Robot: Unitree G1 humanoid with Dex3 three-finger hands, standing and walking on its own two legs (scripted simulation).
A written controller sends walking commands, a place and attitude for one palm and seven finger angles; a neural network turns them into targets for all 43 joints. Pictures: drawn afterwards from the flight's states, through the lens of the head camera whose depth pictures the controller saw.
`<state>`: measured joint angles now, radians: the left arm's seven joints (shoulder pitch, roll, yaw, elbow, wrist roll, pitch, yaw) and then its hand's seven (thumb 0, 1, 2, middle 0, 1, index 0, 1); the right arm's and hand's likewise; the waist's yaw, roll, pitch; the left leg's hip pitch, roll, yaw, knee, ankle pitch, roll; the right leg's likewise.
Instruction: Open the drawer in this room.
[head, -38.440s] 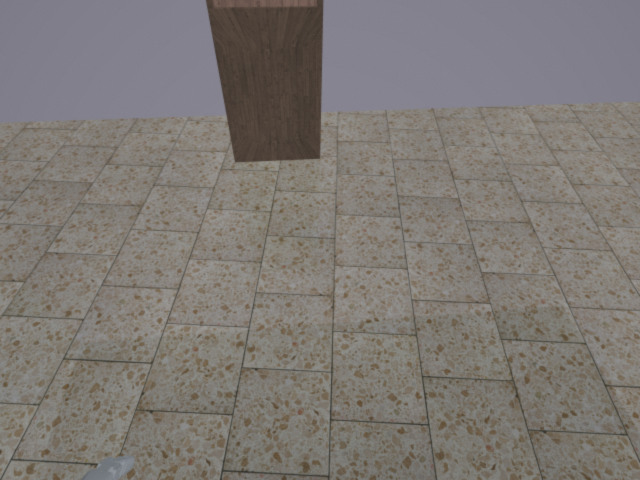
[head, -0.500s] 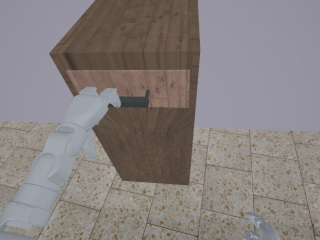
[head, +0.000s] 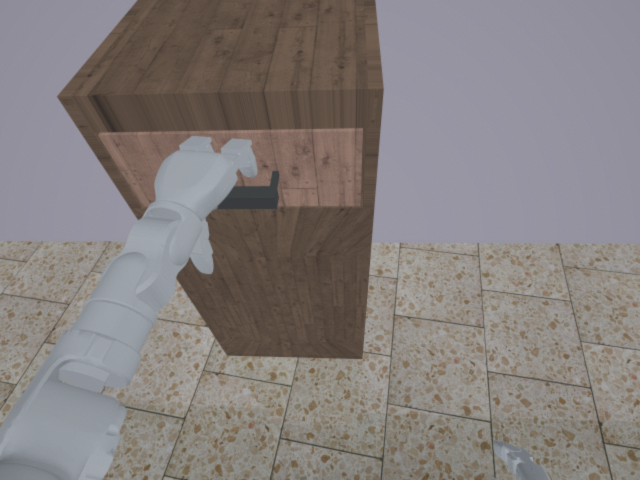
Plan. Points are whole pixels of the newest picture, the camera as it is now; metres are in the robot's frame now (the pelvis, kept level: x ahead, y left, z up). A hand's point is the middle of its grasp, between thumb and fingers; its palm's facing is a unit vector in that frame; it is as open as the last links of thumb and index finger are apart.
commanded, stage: move the hooked fingers above the handle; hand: left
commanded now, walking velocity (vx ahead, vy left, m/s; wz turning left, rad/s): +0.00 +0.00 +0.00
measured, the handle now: (235, 187) +0.52 +0.17 +0.04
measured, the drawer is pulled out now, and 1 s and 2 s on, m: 0.00 0.00 0.00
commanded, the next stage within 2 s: none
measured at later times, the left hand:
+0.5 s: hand (254, 173) +0.48 +0.12 +0.11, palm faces +0.12 -0.08 -0.99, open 13.8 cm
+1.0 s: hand (251, 189) +0.45 +0.12 +0.11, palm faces +0.06 -0.07 -1.00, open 13.8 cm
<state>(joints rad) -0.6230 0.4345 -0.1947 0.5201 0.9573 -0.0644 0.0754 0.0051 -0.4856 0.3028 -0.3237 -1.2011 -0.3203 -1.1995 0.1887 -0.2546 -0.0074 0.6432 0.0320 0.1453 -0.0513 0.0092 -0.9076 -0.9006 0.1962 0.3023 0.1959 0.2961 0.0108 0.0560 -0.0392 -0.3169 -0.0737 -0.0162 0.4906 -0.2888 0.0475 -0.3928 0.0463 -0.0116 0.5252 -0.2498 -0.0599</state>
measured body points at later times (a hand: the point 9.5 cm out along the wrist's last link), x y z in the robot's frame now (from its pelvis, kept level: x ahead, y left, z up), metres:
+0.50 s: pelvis +0.01 +0.02 +0.00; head +0.07 -0.01 +0.44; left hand +0.47 +0.13 +0.16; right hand +0.09 -0.24 -0.15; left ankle -0.03 +0.09 -0.73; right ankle +0.01 -0.08 -0.73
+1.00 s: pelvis +0.00 +0.01 +0.00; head +0.04 -0.02 +0.44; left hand +0.44 +0.12 +0.17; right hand +0.12 -0.26 -0.13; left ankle -0.03 +0.09 -0.73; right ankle +0.01 -0.08 -0.73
